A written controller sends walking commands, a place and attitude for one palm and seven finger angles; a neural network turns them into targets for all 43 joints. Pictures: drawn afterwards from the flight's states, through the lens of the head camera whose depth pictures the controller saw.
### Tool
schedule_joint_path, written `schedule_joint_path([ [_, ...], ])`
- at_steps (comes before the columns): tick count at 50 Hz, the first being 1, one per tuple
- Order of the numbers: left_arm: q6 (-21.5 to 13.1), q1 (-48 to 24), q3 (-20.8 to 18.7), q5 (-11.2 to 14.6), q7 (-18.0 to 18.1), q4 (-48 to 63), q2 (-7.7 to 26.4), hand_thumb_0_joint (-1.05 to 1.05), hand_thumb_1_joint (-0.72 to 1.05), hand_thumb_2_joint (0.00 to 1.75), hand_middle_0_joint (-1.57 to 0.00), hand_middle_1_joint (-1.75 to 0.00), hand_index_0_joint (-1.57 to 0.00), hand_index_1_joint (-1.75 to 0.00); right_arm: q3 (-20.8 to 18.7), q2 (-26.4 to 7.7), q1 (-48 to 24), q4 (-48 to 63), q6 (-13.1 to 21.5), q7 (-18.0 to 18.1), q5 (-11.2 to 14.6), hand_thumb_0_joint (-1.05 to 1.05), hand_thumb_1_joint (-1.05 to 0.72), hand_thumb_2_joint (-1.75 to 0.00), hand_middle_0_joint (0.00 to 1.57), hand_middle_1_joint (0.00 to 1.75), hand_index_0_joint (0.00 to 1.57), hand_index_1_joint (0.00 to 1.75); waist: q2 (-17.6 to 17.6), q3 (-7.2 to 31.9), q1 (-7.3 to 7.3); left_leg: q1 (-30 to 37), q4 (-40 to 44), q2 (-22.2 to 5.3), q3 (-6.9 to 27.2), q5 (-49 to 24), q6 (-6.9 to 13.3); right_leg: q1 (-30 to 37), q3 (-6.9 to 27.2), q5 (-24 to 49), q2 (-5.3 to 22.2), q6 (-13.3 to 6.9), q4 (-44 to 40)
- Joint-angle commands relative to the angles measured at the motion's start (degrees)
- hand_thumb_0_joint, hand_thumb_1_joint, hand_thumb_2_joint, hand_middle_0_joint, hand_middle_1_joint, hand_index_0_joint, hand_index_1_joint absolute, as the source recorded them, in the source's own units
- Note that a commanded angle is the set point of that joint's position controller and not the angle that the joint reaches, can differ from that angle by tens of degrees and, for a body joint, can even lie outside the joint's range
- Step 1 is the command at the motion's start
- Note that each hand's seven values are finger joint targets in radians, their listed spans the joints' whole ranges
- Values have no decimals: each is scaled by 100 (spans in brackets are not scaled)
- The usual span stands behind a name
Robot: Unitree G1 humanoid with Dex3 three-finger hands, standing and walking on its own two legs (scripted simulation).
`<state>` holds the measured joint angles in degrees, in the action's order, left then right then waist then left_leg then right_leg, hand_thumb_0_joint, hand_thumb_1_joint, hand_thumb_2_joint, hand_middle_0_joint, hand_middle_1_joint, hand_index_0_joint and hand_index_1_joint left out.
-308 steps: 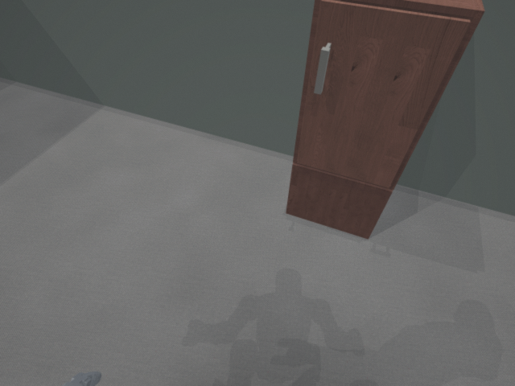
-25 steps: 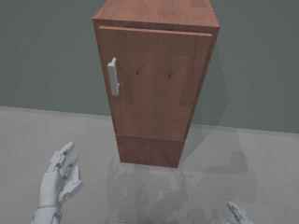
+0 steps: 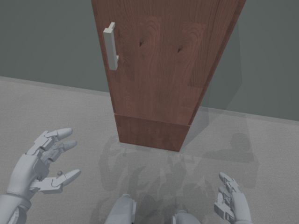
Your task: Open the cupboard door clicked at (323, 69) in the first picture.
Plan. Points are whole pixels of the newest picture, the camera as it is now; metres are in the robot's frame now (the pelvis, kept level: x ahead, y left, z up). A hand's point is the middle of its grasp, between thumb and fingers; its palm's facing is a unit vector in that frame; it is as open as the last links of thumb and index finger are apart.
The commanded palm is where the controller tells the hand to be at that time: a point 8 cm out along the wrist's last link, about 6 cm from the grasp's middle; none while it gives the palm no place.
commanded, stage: raise the hand with hooked fingers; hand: left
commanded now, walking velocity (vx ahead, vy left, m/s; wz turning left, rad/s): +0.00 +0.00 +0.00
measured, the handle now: (113, 47) +0.60 +0.18 +0.12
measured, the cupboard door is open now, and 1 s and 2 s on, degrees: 0 0 0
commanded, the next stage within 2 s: move the hooked fingers beside the handle in 1.38 s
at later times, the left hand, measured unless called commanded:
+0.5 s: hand (45, 144) +0.26 +0.26 +0.10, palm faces -0.04 -1.00 -0.07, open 13.2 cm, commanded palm +0.24 +0.31 +0.11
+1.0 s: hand (38, 115) +0.31 +0.28 +0.14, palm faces -0.05 -1.00 -0.05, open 13.9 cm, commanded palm +0.28 +0.32 +0.13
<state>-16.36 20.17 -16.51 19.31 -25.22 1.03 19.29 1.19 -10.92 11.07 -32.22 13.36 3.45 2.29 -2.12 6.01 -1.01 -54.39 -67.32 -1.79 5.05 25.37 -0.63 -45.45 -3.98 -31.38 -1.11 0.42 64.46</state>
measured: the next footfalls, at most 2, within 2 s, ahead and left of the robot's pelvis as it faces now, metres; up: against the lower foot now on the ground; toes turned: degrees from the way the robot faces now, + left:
none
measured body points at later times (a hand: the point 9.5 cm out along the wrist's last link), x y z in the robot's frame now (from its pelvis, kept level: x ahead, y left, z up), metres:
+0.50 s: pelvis +0.01 +0.01 +0.03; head +0.06 +0.02 +0.47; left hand +0.26 +0.31 +0.11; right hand +0.19 -0.24 -0.03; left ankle +0.07 +0.12 -0.65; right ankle +0.01 -0.13 -0.65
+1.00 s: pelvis +0.02 +0.01 +0.04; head +0.05 +0.01 +0.49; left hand +0.31 +0.33 +0.14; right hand +0.17 -0.25 -0.03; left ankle +0.07 +0.12 -0.65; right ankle +0.01 -0.13 -0.65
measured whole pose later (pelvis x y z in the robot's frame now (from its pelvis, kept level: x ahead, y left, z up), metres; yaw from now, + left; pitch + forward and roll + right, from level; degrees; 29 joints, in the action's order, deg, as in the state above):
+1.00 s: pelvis +0.02 +0.01 +0.04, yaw -1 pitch +8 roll -2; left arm -11.9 -3.0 -25.1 21.7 -32.3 -22.5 26.7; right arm 2.2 -15.8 17.1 -31.0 11.3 5.1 3.5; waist -1.7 5.0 0.7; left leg -40.1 -52.3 -1.5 1.8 20.6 0.3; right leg -32.6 -1.1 -25.7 -0.3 1.2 49.9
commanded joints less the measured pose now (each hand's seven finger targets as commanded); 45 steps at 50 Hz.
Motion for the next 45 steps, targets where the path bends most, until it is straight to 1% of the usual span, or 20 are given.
schedule_joint_path([
  [1, -228, 117, -997, 437, 21, 1024, 925, 0, 4, 53, -26, -86, -26, -86, -474, -930, -169, 966, 312, 110, 19, 0, -90, -90, 20, 30, 20, 30, -62, 1619, -58, 1726, 1135, 140, -232, -1347, 217, 566, 115, 1400, -135, -121, -1275],
  [2, -277, 44, -1041, 446, 12, 913, 940, 0, 1, 52, -26, -87, -26, -87, -479, -932, -164, 934, 330, 105, 7, 0, -90, -90, 20, 30, 20, 30, -52, 1508, -67, 1702, 1113, 138, -218, -1409, 215, 531, 89, 1467, -171, -153, -1229],
  [5, -391, -84, -869, 406, -36, 618, 821, 0, -6, 49, -27, -92, -27, -92, -474, -1006, -31, 918, 342, 76, 11, 0, -90, -90, 20, 30, 20, 30, 62, 1321, 71, 1649, 1176, 142, -239, -1206, 210, 342, 94, 1279, -133, -104, -1304],
  [7, -420, -329, -861, 399, -141, 484, 946, 0, -10, 47, -27, -94, -27, -94, -468, -1082, 24, 921, 360, 82, 23, 0, -90, -90, 20, 30, 20, 30, 24, 1176, 107, 1666, 1199, 142, -230, -1145, 222, 301, 109, 1190, -149, -136, -1332],
  [10, -443, -502, -898, 389, -242, 618, 1143, 0, -17, 44, -28, -99, -28, -99, -449, -1162, 131, 988, 379, 93, 38, 0, -90, -90, 20, 30, 20, 30, -164, 1361, 115, 1886, 1341, 146, -246, -1144, 237, 411, 124, 1194, -113, -130, -1426],
  [12, -455, -673, -1009, 418, -233, 670, 1298, 0, -22, 42, -28, -102, -28, -102, -452, -1187, 144, 1010, 392, 113, 41, 0, -90, -90, 20, 30, 20, 30, -149, 1327, 86, 1996, 1409, 140, -228, -1162, 245, 456, 108, 1198, -157, -158, -1443],
  [14, -466, -788, -1038, 417, -185, 747, 1336, 0, -27, 40, -28, -105, -28, -105, -423, -1182, 163, 1013, 376, 119, 57, 0, -90, -90, 20, 30, 20, 30, -379, 1323, 92, 2145, 1523, 134, -235, -1140, 228, 487, 75, 1180, -143, -162, -1487],
  [15, -477, -847, -1054, 430, -152, 738, 1345, 0, -29, 39, -29, -107, -29, -107, -424, -1186, 179, 1010, 371, 125, 60, 0, -90, -90, 20, 30, 20, 30, -308, 1327, 104, 2197, 1580, 131, -214, -1073, 225, 476, 55, 1114, -143, -151, -1521],
  [17, -425, -966, -1184, 431, -113, 545, 1479, 0, -34, 37, -29, -110, -29, -110, -409, -1215, 200, 1001, 339, 135, 58, 0, -90, -90, 20, 30, 20, 30, -326, 1184, 83, 2182, 1653, 124, -193, -1018, 216, 522, 34, 1074, -177, -183, -1558],
  [19, -366, -1063, -1085, 416, -128, 503, 1401, 0, -38, 35, -29, -112, -29, -112, -384, -1221, 204, 1033, 305, 128, 75, 0, -90, -90, 20, 30, 20, 30, -547, 1206, 87, 2323, 1761, 126, -198, -1032, 199, 554, 16, 1124, -153, -178, -1605],
  [22, -215, -1395, -1036, 372, -164, 202, 1483, 0, -45, 32, -30, -117, -30, -117, -351, -1269, 241, 1056, 259, 152, 87, 0, -90, -90, 20, 30, 20, 30, -417, 959, 145, 2301, 1898, 118, -166, -766, 205, 555, 17, 941, -185, -188, -1742],
  [24, -149, -1581, -1043, 358, -226, 149, 1542, 0, -50, 30, -30, -120, -30, -120, -339, -1280, 252, 1083, 244, 161, 100, 0, -90, -90, 20, 30, 20, 30, -495, 1070, 154, 2457, 1967, 114, -183, -766, 200, 593, 21, 973, -172, -172, -1807],
  [31, -28, -2289, -1199, 397, -392, -302, 1770, 0, -50, 30, -30, -120, -30, -120, -289, -1295, 257, 1058, 203, 198, 103, 0, -90, -90, 20, 30, 20, 30, -385, 1053, 155, 2628, 2094, 127, -210, -883, 205, 775, 43, 1103, -184, -169, -1991],
  [32, -11, -2458, -1266, 412, -423, -349, 1873, 0, -50, 30, -30, -120, -30, -120, -270, -1306, 253, 1058, 199, 210, 82, 0, -90, -90, 20, 30, 20, 30, -499, 1045, 108, 2614, 2077, 151, -223, -947, 203, 860, 64, 1153, -193, -207, -1990],
  [34, 19, -2588, -1263, 378, -472, -558, 1894, 0, -50, 30, -30, -120, -30, -120, -261, -1308, 289, 1036, 173, 221, 96, 0, -90, -90, 20, 30, 20, 30, -356, 1116, 139, 2697, 2145, 134, -219, -931, 201, 861, 42, 1142, -185, -182, -2028],
  [36, 78, -2780, -1249, 383, -525, -739, 1921, 0, -50, 30, -30, -120, -30, -120, -256, -1311, 269, 1039, 157, 233, 107, 0, -90, -90, 20, 30, 20, 30, -340, 983, 154, 2643, 2202, 148, -227, -793, 206, 857, 62, 1038, -165, -168, -2107],
  [39, 115, -3047, -1291, 377, -616, -942, 2033, 0, -50, 30, -30, -120, -30, -120, -258, -1329, 303, 1009, 132, 268, 115, 0, -90, -90, 20, 30, 20, 30, -285, 1061, 155, 2769, 2233, 147, -248, -911, 215, 929, 89, 1138, -170, -174, -2166],
  [40, 112, -3213, -1274, 346, -627, -920, 2080, 0, -50, 30, -30, -120, -30, -120, -251, -1337, 300, 1004, 126, 274, 117, 0, -90, -90, 20, 30, 20, 30, -433, 1079, 147, 2810, 2270, 148, -240, -877, 210, 922, 82, 1110, -161, -179, -2166],
  [43, 124, -3482, -1404, 345, -650, -1076, 2267, 0, -50, 30, -30, -120, -30, -120, -242, -1350, 332, 981, 117, 300, 114, 0, -90, -90, 20, 30, 20, 30, -360, 1119, 147, 2888, 2332, 146, -236, -925, 215, 1012, 92, 1148, -173, -185, -2220],
  [45, 126, -3442, -1375, 353, -694, -1185, 2213, 0, -50, 30, -30, -120, -30, -120, -250, -1329, 337, 973, 120, 291, 116, 0, -90, -90, 20, 30, 20, 30, -474, 1151, 123, 2965, 2358, 154, -252, -989, 213, 1049, 97, 1224, -152, -186, -2246],
])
